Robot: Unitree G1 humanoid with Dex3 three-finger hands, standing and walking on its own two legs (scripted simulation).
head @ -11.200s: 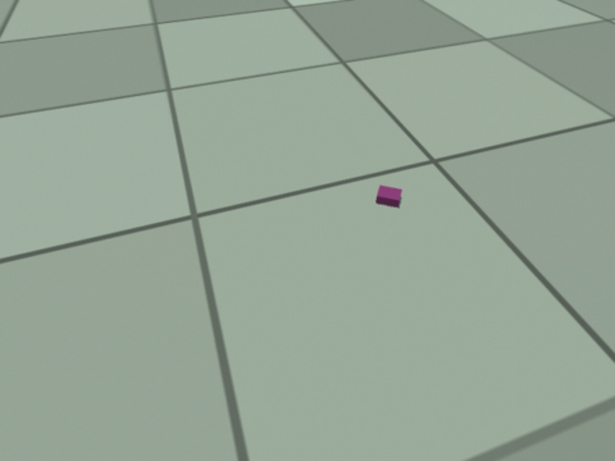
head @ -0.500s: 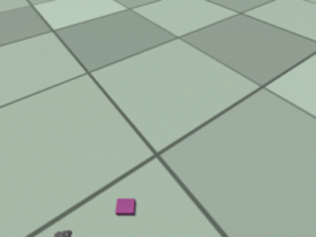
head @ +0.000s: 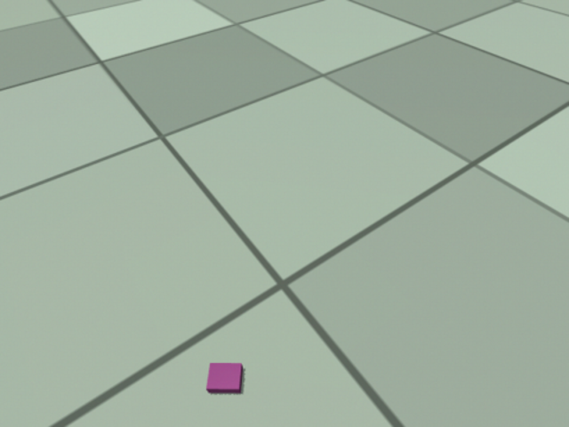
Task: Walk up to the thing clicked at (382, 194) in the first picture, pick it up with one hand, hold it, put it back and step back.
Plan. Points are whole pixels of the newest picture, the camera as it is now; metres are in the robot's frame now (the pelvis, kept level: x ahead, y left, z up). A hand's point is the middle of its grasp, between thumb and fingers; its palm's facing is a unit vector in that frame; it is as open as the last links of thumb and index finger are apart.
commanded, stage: stand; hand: left
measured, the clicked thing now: (225, 377) +0.43 +0.24 -0.76
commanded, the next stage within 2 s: walk up in 1.58 s
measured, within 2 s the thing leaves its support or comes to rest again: neither
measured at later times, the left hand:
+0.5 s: hand out of the picture +0.07 +0.26 -0.15, palm faces -0.01 -0.94 -0.34, open 7.4 cm
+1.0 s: hand out of the picture +0.08 +0.26 -0.15, palm faces -0.01 -0.94 -0.35, open 7.4 cm
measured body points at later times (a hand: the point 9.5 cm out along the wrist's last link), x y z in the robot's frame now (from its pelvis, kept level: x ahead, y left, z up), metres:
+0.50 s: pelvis +0.00 +0.00 +0.00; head +0.00 +0.00 +0.45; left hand +0.07 +0.30 -0.13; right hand +0.06 -0.30 -0.14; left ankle -0.04 +0.14 -0.75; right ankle +0.05 -0.10 -0.75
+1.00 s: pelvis +0.01 +0.00 +0.00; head +0.01 +0.00 +0.45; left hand +0.08 +0.31 -0.13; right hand +0.08 -0.30 -0.14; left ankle -0.04 +0.14 -0.75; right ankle +0.05 -0.10 -0.75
